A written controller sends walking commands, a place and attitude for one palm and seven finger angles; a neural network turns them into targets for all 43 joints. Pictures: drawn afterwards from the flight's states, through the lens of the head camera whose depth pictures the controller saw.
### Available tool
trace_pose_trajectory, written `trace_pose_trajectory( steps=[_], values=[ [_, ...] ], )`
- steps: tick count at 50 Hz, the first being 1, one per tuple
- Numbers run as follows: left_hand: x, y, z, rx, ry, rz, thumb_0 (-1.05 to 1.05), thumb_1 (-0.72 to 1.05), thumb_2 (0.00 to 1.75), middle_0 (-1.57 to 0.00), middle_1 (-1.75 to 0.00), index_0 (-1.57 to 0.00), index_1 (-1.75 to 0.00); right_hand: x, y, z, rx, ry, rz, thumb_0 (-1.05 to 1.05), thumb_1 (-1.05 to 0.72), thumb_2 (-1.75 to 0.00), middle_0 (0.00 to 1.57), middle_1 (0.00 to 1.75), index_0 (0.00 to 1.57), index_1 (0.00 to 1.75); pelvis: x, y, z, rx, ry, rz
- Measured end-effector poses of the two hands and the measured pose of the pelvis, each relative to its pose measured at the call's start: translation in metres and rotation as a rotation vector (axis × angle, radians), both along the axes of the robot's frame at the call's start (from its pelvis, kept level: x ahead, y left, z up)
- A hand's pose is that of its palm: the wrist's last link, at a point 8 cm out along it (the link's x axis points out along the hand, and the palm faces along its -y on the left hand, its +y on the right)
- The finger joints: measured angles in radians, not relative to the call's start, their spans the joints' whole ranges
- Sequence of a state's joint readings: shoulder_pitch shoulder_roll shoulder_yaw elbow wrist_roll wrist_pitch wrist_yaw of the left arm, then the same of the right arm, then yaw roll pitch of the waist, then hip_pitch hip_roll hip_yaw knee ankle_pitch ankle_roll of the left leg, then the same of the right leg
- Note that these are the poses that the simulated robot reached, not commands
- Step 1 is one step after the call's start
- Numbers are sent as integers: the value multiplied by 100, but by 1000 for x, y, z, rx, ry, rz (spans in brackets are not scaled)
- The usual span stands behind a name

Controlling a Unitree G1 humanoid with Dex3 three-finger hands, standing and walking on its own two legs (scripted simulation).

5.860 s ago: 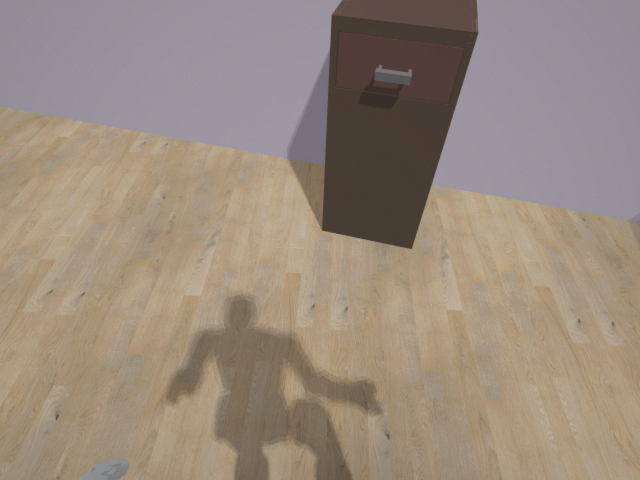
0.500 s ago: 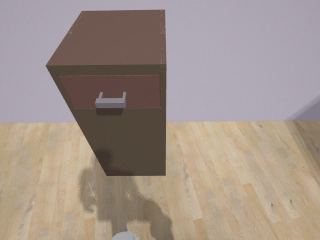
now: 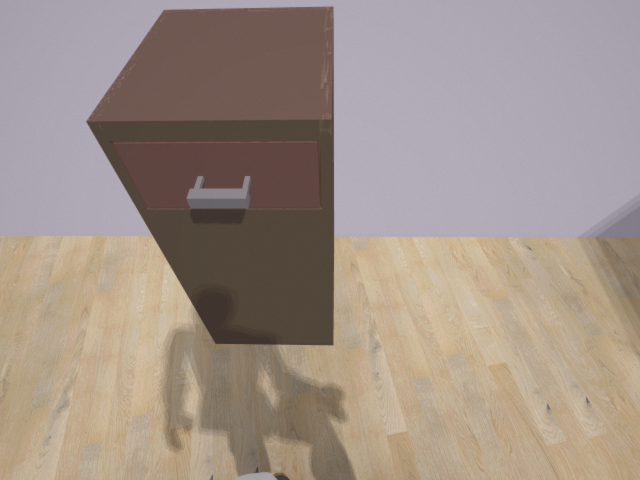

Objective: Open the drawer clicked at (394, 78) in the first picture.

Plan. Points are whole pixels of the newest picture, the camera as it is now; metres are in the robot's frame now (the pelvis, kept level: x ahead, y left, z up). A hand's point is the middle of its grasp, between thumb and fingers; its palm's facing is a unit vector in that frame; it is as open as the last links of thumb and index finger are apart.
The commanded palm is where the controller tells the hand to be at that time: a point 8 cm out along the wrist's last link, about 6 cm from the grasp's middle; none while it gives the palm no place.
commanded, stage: come to a stop and stand still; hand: left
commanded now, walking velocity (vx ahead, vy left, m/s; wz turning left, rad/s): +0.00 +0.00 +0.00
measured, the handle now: (221, 189) +0.57 +0.23 -0.01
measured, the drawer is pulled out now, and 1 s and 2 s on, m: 0.00 0.00 0.00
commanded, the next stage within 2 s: look again from close up in 1.34 s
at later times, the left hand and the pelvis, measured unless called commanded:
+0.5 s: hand out of the picture -0.02 +0.13 -0.16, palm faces +0.07 -0.98 -0.20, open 7.3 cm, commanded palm none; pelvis -0.03 -0.04 +0.01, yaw +1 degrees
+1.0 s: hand out of the picture -0.03 +0.15 -0.16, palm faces +0.07 -0.98 -0.16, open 7.4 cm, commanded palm none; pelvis -0.01 +0.00 +0.01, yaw +1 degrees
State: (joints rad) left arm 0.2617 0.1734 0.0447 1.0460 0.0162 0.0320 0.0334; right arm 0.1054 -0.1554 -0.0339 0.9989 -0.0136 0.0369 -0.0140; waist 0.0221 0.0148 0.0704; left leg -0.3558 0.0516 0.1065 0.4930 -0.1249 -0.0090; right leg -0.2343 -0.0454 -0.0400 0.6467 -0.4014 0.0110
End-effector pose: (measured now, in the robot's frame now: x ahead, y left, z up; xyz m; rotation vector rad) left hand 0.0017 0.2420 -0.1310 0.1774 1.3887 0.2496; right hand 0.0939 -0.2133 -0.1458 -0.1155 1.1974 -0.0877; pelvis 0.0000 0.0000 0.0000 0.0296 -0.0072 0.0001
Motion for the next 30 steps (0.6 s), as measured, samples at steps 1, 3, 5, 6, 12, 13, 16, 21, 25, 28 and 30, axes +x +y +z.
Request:
trace_pose_trajectory(
  steps=[1, 3, 5, 6, 12, 13, 16, 21, 25, 28, 30],
  values=[
    [-3, -4, 0, 11, -4, -5, 1, 91, 90, -20, -30, -20, -30, -6, -6, -4, 7, 5, -11, 0, -91, -89, 20, 29, 20, 30, -3, -5, -2, 1, -3, -1],
    [-9, -13, 5, 16, -5, -9, 1, 91, 90, -20, -30, -20, -30, -22, -17, -6, 14, 32, -29, 0, -91, -89, 20, 29, 20, 30, -7, -13, 1, -7, -16, 9],
    [-13, -22, 10, 12, -11, -11, 1, 91, 90, -20, -30, -20, -30, -37, -29, -3, 9, 62, -43, 0, -91, -89, 20, 29, 20, 30, -8, -19, 5, -2, -18, 11],
    [-14, -27, 11, 8, -14, -12, 1, 91, 90, -20, -30, -20, -30, -45, -34, -2, 3, 76, -49, 0, -91, -89, 20, 29, 20, 30, -9, -22, 7, 2, -18, 9],
    [-10, -49, 3, -33, -33, -24, 1, 92, 90, -20, -30, -20, -30, -92, -56, -1, -44, 159, -71, 0, -91, -90, 20, 29, 20, 30, -13, -32, 6, -24, -8, 27],
    [-10, -50, 2, -32, -34, -19, 2, 93, 90, -21, -30, -20, -30, -100, -57, -1, -50, 182, -67, 0, -91, -90, 20, 29, 20, 30, -15, -35, 6, -23, -11, 36],
    [-11, -53, 1, -42, -48, -10, 2, 94, 90, -21, -30, -20, -30, -122, -56, 4, -55, 244, -49, 1, -91, -90, 19, 29, 19, 30, -21, -40, 9, -20, -20, 32],
    [-21, -58, 1, -59, -35, -8, 2, 94, 90, -20, -30, -20, -30, -147, -51, 6, -43, 295, -50, 1, -91, -90, 19, 29, 20, 30, -27, -42, 11, -27, -32, 27],
    [-31, -60, 0, -72, -12, -6, 1, 93, 90, -20, -30, -20, -30, -157, -44, 6, -29, 304, -58, 1, -91, -90, 20, 29, 20, 30, -29, -40, 12, -32, -35, 24],
    [-37, -61, -1, -84, 5, -2, 1, 92, 90, -20, -30, -20, -30, -159, -37, 7, -21, 305, -61, 1, -91, -90, 20, 29, 20, 30, -29, -37, 12, -35, -32, 22],
    [-40, -61, -2, -92, 15, 2, 1, 92, 90, -20, -30, -20, -30, -160, -32, 8, -18, 305, -62, 1, -91, -90, 20, 29, 20, 30, -29, -35, 13, -35, -28, 22]
  ],
)
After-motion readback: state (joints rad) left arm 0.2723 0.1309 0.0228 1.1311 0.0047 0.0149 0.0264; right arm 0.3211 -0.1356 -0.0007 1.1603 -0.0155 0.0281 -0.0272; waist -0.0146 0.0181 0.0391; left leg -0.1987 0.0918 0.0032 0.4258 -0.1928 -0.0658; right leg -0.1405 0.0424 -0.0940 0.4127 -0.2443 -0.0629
